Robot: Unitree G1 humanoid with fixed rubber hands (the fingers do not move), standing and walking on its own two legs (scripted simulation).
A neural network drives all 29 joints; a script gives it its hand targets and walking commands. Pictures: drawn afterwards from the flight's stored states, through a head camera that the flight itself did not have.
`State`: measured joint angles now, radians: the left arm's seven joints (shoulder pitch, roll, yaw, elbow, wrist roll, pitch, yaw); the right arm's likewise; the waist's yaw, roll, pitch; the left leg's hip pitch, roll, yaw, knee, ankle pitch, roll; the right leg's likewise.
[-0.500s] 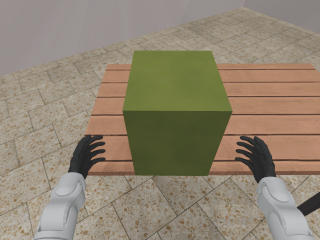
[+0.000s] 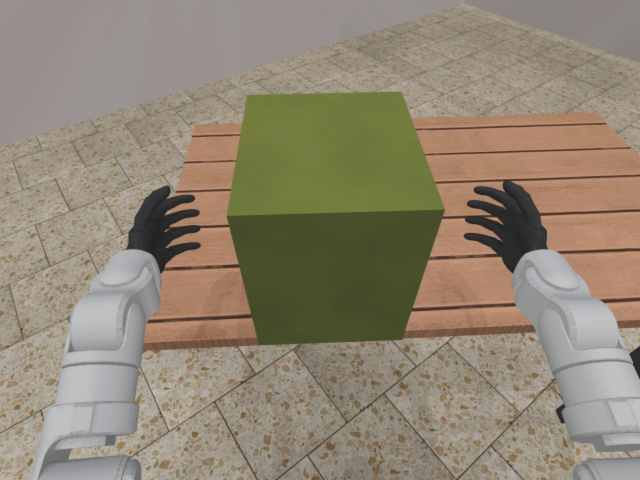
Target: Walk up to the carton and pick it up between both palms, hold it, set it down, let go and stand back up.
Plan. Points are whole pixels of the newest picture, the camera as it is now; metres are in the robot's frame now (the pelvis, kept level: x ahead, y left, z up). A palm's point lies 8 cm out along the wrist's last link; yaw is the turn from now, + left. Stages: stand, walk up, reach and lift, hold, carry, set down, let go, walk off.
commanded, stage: reach and lift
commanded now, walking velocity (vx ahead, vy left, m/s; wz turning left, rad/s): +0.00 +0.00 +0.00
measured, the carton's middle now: (327, 222) +0.48 +0.00 +0.04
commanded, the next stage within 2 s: none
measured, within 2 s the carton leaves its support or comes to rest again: neither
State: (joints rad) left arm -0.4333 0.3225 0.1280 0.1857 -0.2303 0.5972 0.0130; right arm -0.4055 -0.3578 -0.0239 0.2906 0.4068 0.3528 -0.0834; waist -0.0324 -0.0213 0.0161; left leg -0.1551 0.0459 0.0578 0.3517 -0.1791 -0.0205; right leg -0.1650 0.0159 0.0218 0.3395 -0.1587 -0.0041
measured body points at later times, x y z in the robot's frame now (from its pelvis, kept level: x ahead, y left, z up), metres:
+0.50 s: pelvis +0.00 -0.01 +0.00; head +0.01 +0.01 +0.45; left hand +0.43 +0.22 +0.19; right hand +0.43 -0.22 +0.18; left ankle +0.00 +0.13 -0.75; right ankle +0.01 -0.12 -0.75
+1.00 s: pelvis +0.00 -0.01 +0.00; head +0.02 +0.02 +0.45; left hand +0.47 +0.22 +0.21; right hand +0.46 -0.21 +0.22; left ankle +0.00 +0.13 -0.75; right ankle +0.01 -0.12 -0.75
